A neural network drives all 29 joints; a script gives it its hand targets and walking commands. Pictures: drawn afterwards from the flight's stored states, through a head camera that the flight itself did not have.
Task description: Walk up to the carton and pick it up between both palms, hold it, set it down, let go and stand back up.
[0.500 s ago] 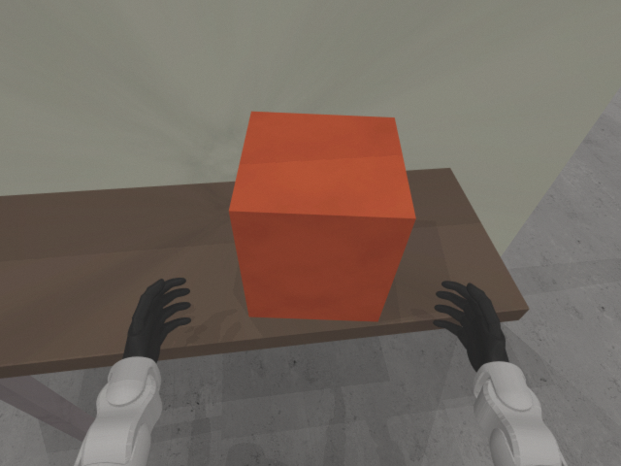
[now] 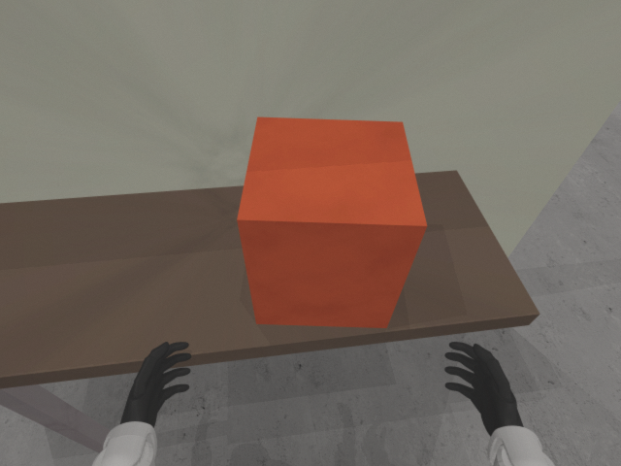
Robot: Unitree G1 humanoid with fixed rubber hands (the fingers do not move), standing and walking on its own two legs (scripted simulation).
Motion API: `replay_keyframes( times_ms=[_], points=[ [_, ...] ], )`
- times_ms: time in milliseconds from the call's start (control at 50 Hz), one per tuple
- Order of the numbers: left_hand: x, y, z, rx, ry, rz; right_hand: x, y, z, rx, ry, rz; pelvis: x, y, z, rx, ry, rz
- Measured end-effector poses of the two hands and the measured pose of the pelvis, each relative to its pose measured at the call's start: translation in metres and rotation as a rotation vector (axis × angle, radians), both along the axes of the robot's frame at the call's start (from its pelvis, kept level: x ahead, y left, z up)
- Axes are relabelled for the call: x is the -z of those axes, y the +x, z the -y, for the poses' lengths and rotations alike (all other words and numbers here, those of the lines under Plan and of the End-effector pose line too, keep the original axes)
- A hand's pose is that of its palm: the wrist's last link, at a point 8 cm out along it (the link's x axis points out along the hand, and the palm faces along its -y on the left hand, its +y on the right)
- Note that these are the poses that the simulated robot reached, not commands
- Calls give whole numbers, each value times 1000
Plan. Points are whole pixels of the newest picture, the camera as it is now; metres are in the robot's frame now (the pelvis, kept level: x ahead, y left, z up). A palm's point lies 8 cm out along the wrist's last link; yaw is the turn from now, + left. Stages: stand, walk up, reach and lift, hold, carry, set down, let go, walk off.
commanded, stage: set down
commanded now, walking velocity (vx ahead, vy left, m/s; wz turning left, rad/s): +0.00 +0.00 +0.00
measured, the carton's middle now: (325, 228) +0.43 +0.00 +0.04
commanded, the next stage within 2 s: let go in 0.58 s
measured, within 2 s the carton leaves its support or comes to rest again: neither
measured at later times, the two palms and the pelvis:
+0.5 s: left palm (140, 449) +0.15 +0.23 -0.07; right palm (491, 448) +0.16 -0.21 -0.06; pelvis -0.01 +0.00 +0.00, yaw +0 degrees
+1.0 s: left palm (144, 464) +0.14 +0.23 -0.09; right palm out of the picture +0.14 -0.23 -0.08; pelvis -0.01 -0.01 +0.00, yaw +0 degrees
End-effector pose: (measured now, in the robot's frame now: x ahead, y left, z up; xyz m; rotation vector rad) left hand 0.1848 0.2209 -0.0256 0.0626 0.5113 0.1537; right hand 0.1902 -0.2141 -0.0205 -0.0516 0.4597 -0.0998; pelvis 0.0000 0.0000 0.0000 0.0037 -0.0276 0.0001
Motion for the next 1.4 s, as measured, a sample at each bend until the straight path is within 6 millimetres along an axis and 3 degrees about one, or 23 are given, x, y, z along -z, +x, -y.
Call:
replay_keyframes(
  times_ms=[140,460,780,1120,1220,1300,1400],
  points=[
    [8,0,1,19,9,-34,8,-3,-2,-22,-23,-31,0,-2,-1,4,0,9],
    [41,-31,-8,18,31,-211,40,-31,0,-27,-74,-177,1,-7,-2,3,0,21],
    [62,-47,-9,33,55,-338,62,-46,5,-43,-101,-276,2,-9,1,5,-1,28],
    [64,-44,-3,59,69,-333,68,-54,13,-47,-119,-304,4,-10,6,11,-1,16],
    [76,-65,-10,96,111,-370,92,-82,33,36,-121,-472,11,-10,3,44,-9,-31],
    [92,-86,-16,96,119,-452,106,-122,47,102,-129,-599,16,-10,0,61,-11,-49],
    [106,-107,-18,100,106,-538,112,-174,52,168,-132,-716,18,-11,-4,80,-4,-64]
  ],
)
